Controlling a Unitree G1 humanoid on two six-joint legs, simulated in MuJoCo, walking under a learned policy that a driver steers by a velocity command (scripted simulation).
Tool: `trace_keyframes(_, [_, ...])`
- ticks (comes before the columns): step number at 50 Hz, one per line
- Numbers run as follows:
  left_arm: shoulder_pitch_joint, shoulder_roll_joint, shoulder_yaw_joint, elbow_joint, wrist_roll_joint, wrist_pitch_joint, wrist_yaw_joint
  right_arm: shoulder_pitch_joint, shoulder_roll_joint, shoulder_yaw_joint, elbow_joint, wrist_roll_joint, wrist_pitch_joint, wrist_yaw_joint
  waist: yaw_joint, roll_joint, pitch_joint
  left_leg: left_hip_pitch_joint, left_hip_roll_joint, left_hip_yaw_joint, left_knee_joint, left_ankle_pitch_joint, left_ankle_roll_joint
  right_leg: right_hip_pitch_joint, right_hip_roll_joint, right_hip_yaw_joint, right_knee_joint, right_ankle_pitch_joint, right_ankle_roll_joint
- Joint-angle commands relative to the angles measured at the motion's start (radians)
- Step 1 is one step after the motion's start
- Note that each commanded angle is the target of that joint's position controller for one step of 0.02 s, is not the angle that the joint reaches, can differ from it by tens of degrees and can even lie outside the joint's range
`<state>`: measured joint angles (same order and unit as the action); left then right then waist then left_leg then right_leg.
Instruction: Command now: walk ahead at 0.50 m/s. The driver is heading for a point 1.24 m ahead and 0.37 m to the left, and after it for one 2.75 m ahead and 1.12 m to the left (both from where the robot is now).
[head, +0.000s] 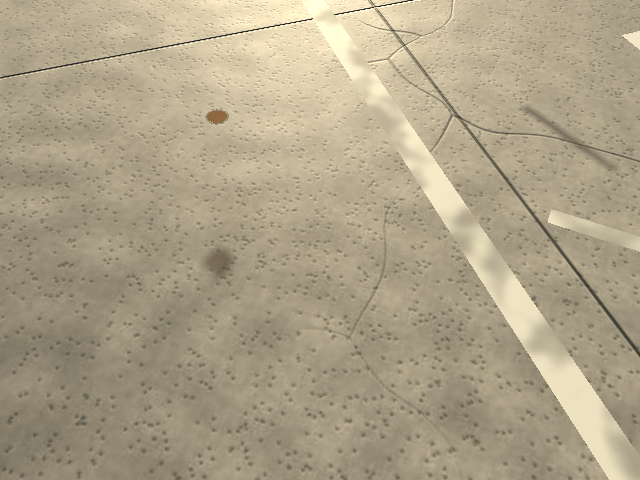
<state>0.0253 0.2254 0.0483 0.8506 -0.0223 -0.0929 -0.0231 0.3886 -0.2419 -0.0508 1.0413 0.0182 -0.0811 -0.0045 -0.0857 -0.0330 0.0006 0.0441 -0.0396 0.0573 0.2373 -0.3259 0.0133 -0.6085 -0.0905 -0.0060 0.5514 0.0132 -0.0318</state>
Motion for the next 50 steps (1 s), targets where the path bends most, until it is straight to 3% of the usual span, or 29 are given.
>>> trace_keyframes(1, [-0.010, 0.116, 0.030, -0.068, -0.003, -0.024, -0.013, 0.001, -0.180, -0.038, -0.029, 0.003, 0.010, -0.007, 0.082, 0.119, 0.032, 0.005, 0.300, -0.125, 0.072, 0.541, 0.149, 0.097, 0.042, -0.029, -0.051, -0.091, -0.044])
trace_keyframes(2, [0.134, 0.156, 0.054, -0.025, 0.001, -0.026, -0.009, -0.011, -0.160, -0.031, -0.035, 0.001, 0.016, -0.006, 0.154, 0.108, -0.051, -0.032, 0.251, -0.095, 0.245, 0.687, 0.125, 0.297, 0.075, -0.049, -0.069, -0.090, -0.070])
trace_keyframes(3, [0.340, 0.232, 0.080, 0.020, 0.014, -0.028, 0.001, -0.016, -0.119, -0.013, -0.059, -0.012, 0.015, -0.004, 0.230, 0.046, -0.203, -0.214, 0.191, -0.052, 0.534, 0.565, 0.089, 0.620, -0.047, 0.081, -0.032, -0.074, -0.130])
trace_keyframes(4, [0.448, 0.330, 0.103, 0.047, 0.028, -0.022, 0.002, 0.101, 0.008, 0.023, -0.073, -0.011, -0.004, 0.003, 0.191, -0.208, -0.356, -0.631, 0.007, -0.012, 0.934, 0.060, 0.017, 1.002, -0.309, 0.548, -0.124, -0.252, -0.275])
trace_keyframes(5, [0.456, 0.238, 0.076, 0.043, 0.026, -0.022, 0.001, 0.075, -0.057, 0.009, -0.056, 0.013, -0.028, 0.007, 0.212, -0.202, -0.415, -0.742, 0.004, -0.187, 1.090, -0.224, 0.029, 1.014, -0.344, 0.739, -0.238, -0.322, -0.282])
trace_keyframes(6, [0.366, 0.183, 0.058, 0.031, 0.021, -0.024, 0.005, -0.010, -0.134, -0.014, -0.084, 0.039, -0.038, 0.007, 0.198, -0.150, -0.256, -0.823, 0.058, -0.196, 1.139, -0.170, 0.046, 0.889, -0.315, 0.569, -0.242, -0.298, -0.224])
trace_keyframes(7, [0.279, 0.146, 0.044, 0.011, 0.022, -0.026, 0.006, -0.070, -0.136, -0.016, -0.098, 0.037, -0.038, 0.001, 0.168, -0.079, -0.169, -0.801, 0.117, -0.168, 1.107, -0.078, 0.051, 0.738, -0.277, 0.417, -0.262, -0.223, -0.189])
trace_keyframes(8, [0.217, 0.116, 0.036, 0.010, 0.026, -0.028, 0.003, -0.100, -0.122, -0.022, -0.102, 0.025, -0.029, -0.006, 0.137, -0.039, -0.098, -0.758, 0.150, -0.160, 1.038, -0.012, 0.050, 0.601, -0.239, 0.314, -0.306, -0.173, -0.167])
trace_keyframes(10, [0.173, 0.076, 0.028, 0.022, 0.038, -0.036, -0.001, -0.058, -0.082, -0.030, -0.088, 0.021, 0.007, -0.008, 0.083, -0.069, -0.045, -0.655, 0.185, -0.168, 0.965, 0.060, 0.052, 0.465, -0.184, 0.171, -0.371, -0.126, -0.139])
trace_keyframes(12, [0.190, 0.093, 0.034, 0.041, 0.039, -0.041, 0.006, -0.055, -0.051, -0.031, -0.092, 0.021, 0.029, -0.008, 0.067, -0.051, -0.011, -0.666, 0.185, -0.167, 0.935, 0.107, 0.047, 0.431, -0.173, 0.081, -0.405, -0.044, -0.146])
trace_keyframes(15, [0.217, 0.118, 0.044, 0.057, 0.045, -0.040, 0.025, -0.131, -0.055, -0.040, -0.128, 0.012, 0.038, -0.006, 0.072, -0.024, 0.026, -0.764, 0.177, -0.192, 0.825, 0.235, 0.035, 0.462, -0.172, -0.006, -0.425, 0.025, -0.145])
trace_keyframes(19, [0.238, 0.137, 0.047, 0.061, 0.040, -0.031, 0.045, -0.247, -0.041, -0.036, -0.173, 0.002, 0.031, 0.016, 0.097, -0.019, 0.059, -0.762, 0.159, -0.129, 0.602, 0.401, 0.028, 0.494, -0.155, -0.117, -0.444, 0.036, -0.119])
trace_keyframes(25, [0.340, 0.168, 0.062, 0.089, 0.019, 0.003, 0.056, -0.424, -0.021, -0.020, -0.271, 0.003, 0.030, 0.056, 0.154, 0.000, 0.117, -0.826, 0.138, -0.026, 0.440, 0.321, 0.061, 0.697, -0.213, -0.195, -0.371, 0.161, -0.109])
trace_keyframes(26, [0.334, 0.176, 0.065, 0.086, 0.015, 0.010, 0.057, -0.429, -0.026, -0.021, -0.285, 0.005, 0.030, 0.062, 0.145, -0.008, 0.113, -0.804, 0.124, -0.004, 0.426, 0.276, 0.073, 0.716, -0.219, -0.210, -0.337, 0.246, -0.102])
trace_keyframes(28, [0.303, 0.209, 0.073, 0.071, 0.007, 0.021, 0.061, -0.390, -0.059, -0.036, -0.301, 0.008, 0.032, 0.069, 0.100, -0.049, 0.057, -0.669, 0.059, 0.063, 0.423, 0.175, 0.108, 0.731, -0.218, -0.238, -0.216, 0.591, -0.083])
trace_keyframes(29, [0.286, 0.225, 0.076, 0.064, 0.004, 0.028, 0.063, -0.317, -0.089, -0.052, -0.293, 0.012, 0.033, 0.069, 0.052, -0.072, 0.008, -0.562, 0.018, 0.089, 0.428, 0.125, 0.130, 0.726, -0.213, -0.247, -0.099, 0.745, -0.072])
trace_keyframes(30, [0.261, 0.237, 0.077, 0.055, 0.000, 0.034, 0.063, -0.183, -0.137, -0.078, -0.266, 0.015, 0.034, 0.065, -0.026, -0.072, -0.066, -0.373, -0.024, 0.097, 0.373, 0.153, 0.162, 0.679, -0.189, -0.260, 0.083, 0.782, -0.050])
trace_keyframes(31, [0.251, 0.233, 0.072, 0.042, 0.003, 0.030, 0.064, -0.021, -0.213, -0.116, -0.226, 0.014, 0.038, 0.046, -0.104, -0.021, -0.153, -0.078, -0.007, 0.001, 0.309, 0.198, 0.207, 0.490, -0.147, -0.263, 0.351, 0.576, -0.003])
trace_keyframes(32, [0.320, 0.083, 0.032, -0.002, 0.046, 0.008, 0.049, 0.014, -0.320, -0.135, -0.212, 0.015, 0.041, 0.029, -0.010, 0.252, -0.220, 0.256, 0.251, -0.475, 0.288, 0.190, 0.346, 0.057, 0.019, -0.219, 0.719, -0.379, 0.054])
trace_keyframes(33, [0.284, 0.091, 0.019, -0.047, 0.005, -0.044, 0.033, 0.041, -0.305, -0.118, -0.243, -0.001, 0.027, 0.033, -0.010, 0.232, -0.385, 0.402, 0.390, -0.923, 0.087, 0.040, 0.474, -0.138, 0.141, 0.038, 0.916, -0.629, 0.059])
trace_keyframes(34, [0.159, 0.146, 0.033, -0.075, -0.034, -0.074, 0.023, 0.031, -0.229, -0.098, -0.238, -0.012, 0.018, 0.034, -0.049, 0.142, -0.280, 0.359, 0.359, -0.799, 0.048, 0.094, 0.402, -0.247, 0.081, 0.103, 0.913, -0.541, 0.028])
trace_keyframes(35, [0.135, 0.144, 0.029, -0.081, -0.032, -0.085, 0.023, -0.030, -0.179, -0.086, -0.246, -0.004, 0.009, 0.033, -0.013, 0.087, -0.181, 0.220, 0.318, -0.648, 0.059, 0.164, 0.359, -0.244, 0.033, 0.099, 0.829, -0.450, 0.007])
trace_keyframes(36, [0.137, 0.149, 0.035, -0.066, -0.003, -0.082, 0.032, -0.120, -0.142, -0.074, -0.269, 0.001, 0.004, 0.034, 0.040, 0.018, -0.114, 0.050, 0.274, -0.537, 0.054, 0.258, 0.325, -0.167, -0.006, 0.095, 0.740, -0.395, 0.011])
trace_keyframes(37, [0.156, 0.166, 0.048, -0.063, 0.015, -0.069, 0.035, -0.172, -0.113, -0.063, -0.288, -0.004, 0.002, 0.031, 0.079, 0.021, -0.090, -0.068, 0.244, -0.467, 0.036, 0.337, 0.311, -0.083, -0.031, 0.098, 0.675, -0.364, 0.021])
trace_keyframes(38, [0.170, 0.166, 0.052, -0.065, 0.020, -0.052, 0.034, -0.188, -0.111, -0.059, -0.298, -0.008, 0.002, 0.027, 0.102, 0.028, -0.077, -0.140, 0.227, -0.441, 0.013, 0.366, 0.307, -0.030, -0.040, 0.097, 0.636, -0.348, 0.031])
trace_keyframes(40, [0.159, 0.140, 0.049, -0.082, 0.030, -0.030, 0.037, -0.171, -0.141, -0.065, -0.301, -0.003, 0.000, 0.014, 0.115, 0.030, -0.049, -0.227, 0.209, -0.391, -0.012, 0.433, 0.307, -0.007, -0.041, 0.074, 0.533, -0.321, 0.061])
trace_keyframes(43, [0.043, 0.111, 0.036, -0.127, 0.039, -0.020, 0.040, -0.122, -0.180, -0.075, -0.299, 0.001, 0.003, -0.006, 0.082, 0.057, -0.011, -0.291, 0.158, -0.317, -0.020, 0.443, 0.275, -0.010, -0.008, 0.047, 0.311, -0.142, 0.092])
trace_keyframes(46, [-0.063, 0.088, 0.024, -0.158, 0.029, -0.025, 0.028, -0.078, -0.177, -0.075, -0.298, 0.006, 0.014, -0.012, 0.034, 0.101, 0.000, -0.316, 0.112, -0.285, 0.006, 0.352, 0.223, 0.062, 0.052, 0.032, 0.077, 0.048, 0.088])
trace_keyframes(50, [-0.127, 0.126, 0.031, -0.199, 0.013, -0.038, 0.010, -0.021, -0.168, -0.072, -0.287, 0.012, 0.024, -0.013, 0.008, 0.129, -0.005, -0.227, 0.153, -0.383, 0.084, 0.264, 0.201, 0.094, 0.083, 0.060, -0.044, 0.047, 0.068])
